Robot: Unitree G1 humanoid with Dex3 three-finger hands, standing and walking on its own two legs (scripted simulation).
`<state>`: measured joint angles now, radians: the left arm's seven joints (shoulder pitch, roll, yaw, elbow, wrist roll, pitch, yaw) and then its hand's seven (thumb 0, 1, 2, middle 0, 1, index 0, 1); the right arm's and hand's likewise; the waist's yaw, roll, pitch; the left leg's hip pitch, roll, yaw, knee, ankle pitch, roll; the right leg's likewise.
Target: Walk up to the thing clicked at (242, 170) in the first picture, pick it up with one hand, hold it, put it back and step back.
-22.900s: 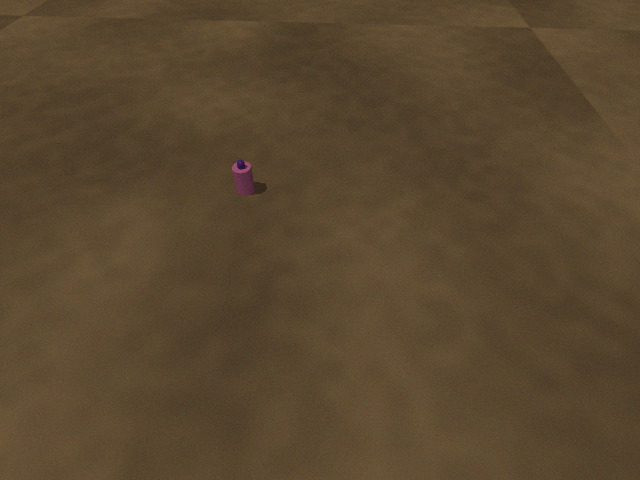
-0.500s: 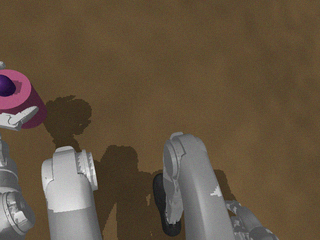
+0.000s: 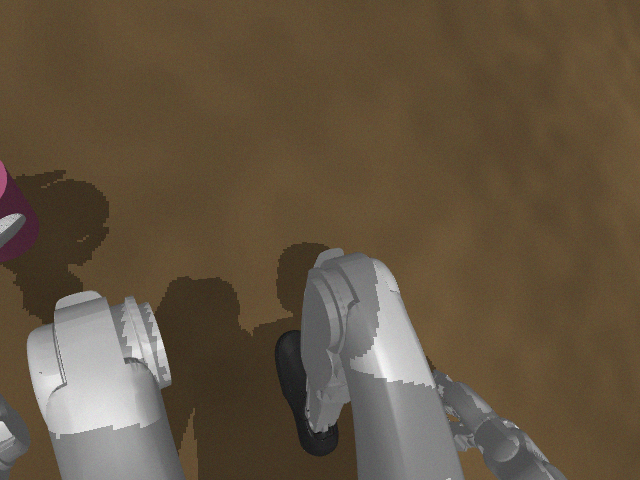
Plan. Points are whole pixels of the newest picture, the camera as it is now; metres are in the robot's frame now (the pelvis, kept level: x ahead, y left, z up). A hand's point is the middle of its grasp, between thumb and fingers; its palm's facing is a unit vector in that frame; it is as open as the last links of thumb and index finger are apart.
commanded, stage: lower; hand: left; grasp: from the side
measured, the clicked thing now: out of the picture +0.44 +0.30 -0.16
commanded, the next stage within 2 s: loosen in 0.68 s
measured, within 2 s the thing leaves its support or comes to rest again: rests again in 1.92 s
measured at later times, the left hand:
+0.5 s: hand out of the picture +0.45 +0.30 -0.18, palm faces +0.40 -0.92 -0.05, open 11.8 cm
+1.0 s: hand out of the picture +0.44 +0.31 -0.18, palm faces +0.42 -0.91 -0.02, open 11.8 cm
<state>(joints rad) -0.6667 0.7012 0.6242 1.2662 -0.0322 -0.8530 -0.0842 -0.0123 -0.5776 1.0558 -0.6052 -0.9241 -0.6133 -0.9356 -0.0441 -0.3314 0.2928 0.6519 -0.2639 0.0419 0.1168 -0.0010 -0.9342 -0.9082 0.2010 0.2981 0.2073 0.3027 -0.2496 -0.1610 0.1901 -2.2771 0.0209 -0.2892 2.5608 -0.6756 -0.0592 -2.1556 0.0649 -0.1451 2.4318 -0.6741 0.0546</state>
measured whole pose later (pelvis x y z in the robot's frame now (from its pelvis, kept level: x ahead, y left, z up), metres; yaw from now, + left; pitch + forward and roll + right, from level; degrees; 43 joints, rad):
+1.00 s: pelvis -0.01 +0.01 -0.01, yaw -4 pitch +13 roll -16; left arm -0.67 0.86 0.61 1.46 -0.07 -1.04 0.00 -0.01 -0.50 0.88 -0.64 -0.82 -0.65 -0.83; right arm -0.17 -0.37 0.49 0.57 -0.35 0.03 0.12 0.00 -0.92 -0.89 0.20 0.30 0.21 0.30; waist -0.26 -0.27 0.31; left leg -2.23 0.03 -0.39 2.65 -0.70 -0.04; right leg -2.07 0.11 -0.22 2.43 -0.64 0.08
